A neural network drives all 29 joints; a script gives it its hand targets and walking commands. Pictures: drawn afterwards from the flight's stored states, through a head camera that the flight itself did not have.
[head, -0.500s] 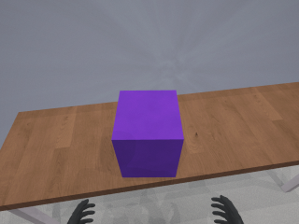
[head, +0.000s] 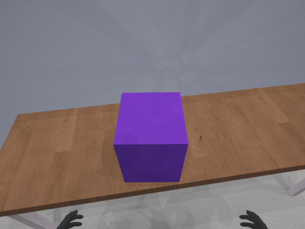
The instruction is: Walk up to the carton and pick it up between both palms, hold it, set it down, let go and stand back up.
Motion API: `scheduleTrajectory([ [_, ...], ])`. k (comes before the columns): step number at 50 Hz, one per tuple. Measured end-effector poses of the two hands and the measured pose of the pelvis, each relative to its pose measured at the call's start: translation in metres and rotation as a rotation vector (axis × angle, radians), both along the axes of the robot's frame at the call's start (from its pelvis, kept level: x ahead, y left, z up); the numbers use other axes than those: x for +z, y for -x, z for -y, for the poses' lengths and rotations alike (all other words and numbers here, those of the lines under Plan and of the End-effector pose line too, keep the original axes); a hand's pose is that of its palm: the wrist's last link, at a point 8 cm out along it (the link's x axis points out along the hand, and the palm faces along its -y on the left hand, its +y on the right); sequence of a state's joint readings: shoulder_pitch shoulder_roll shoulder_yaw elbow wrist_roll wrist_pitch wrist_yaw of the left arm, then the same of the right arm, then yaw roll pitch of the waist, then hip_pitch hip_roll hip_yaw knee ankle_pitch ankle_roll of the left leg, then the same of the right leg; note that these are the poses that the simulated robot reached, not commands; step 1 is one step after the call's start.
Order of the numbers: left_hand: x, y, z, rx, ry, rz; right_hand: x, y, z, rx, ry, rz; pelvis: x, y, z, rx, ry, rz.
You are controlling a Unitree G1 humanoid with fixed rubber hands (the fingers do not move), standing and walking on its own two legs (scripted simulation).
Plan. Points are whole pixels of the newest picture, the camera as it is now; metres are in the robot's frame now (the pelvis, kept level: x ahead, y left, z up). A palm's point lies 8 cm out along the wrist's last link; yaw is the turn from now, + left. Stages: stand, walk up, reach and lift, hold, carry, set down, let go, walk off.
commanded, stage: stand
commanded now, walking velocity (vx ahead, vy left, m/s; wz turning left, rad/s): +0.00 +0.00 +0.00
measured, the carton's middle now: (151, 138) +0.43 +0.02 -0.06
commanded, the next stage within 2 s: none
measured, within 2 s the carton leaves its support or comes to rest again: neither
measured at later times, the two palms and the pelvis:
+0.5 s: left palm out of the picture +0.12 +0.27 -0.10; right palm out of the picture +0.12 -0.27 -0.10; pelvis +0.00 +0.00 +0.00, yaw +0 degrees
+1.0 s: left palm out of the picture +0.11 +0.28 -0.11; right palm out of the picture +0.11 -0.28 -0.10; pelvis +0.00 +0.00 +0.00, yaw +0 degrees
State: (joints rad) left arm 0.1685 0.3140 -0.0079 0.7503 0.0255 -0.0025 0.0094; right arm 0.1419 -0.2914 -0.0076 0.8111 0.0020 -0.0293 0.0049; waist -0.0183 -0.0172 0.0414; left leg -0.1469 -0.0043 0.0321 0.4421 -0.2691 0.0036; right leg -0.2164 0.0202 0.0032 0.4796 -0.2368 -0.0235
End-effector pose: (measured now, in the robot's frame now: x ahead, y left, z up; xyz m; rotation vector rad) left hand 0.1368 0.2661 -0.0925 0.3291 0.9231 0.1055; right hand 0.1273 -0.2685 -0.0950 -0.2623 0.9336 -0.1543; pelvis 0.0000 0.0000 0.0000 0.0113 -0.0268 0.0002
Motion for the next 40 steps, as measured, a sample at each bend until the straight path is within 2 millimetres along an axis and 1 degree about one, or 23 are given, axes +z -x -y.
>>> scheduleTrajectory([
  [14,-0.007,0.013,-0.005,0.015,-0.005,-0.054,-0.002,0.002,0.001,-0.005,0.001,-0.016,0.0,0.0,0.0,0.0,0.0,0.0],
  [40,-0.014,0.027,-0.011,0.033,-0.013,-0.109,-0.007,0.015,0.007,-0.022,0.012,-0.071,0.0,0.0,0.0,0.0,0.0,0.0],
])
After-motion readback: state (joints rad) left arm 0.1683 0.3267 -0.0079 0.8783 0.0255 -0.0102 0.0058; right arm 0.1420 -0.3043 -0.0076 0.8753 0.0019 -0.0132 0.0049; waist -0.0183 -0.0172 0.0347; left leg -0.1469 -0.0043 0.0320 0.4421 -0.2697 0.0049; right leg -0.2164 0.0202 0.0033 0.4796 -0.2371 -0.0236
